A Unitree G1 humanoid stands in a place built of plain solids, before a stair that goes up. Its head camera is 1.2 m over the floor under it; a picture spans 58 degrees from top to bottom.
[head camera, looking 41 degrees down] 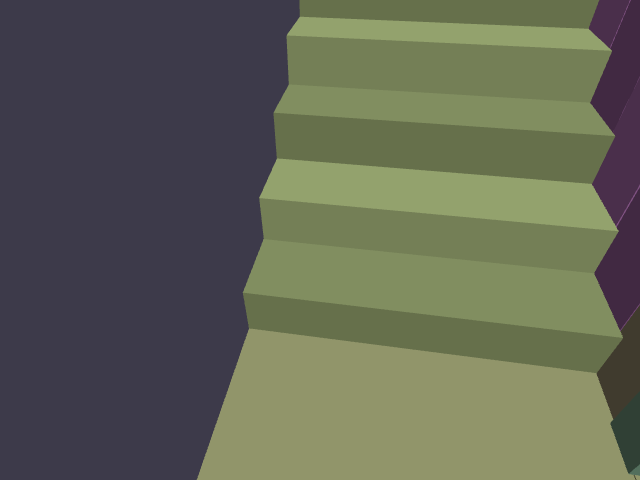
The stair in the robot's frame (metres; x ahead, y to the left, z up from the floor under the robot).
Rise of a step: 0.18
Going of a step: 0.26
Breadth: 1.12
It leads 9 degrees to the right of straight ahead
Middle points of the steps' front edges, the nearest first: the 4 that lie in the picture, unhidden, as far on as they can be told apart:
0.83 -0.31 0.18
1.09 -0.35 0.36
1.35 -0.39 0.54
1.60 -0.43 0.73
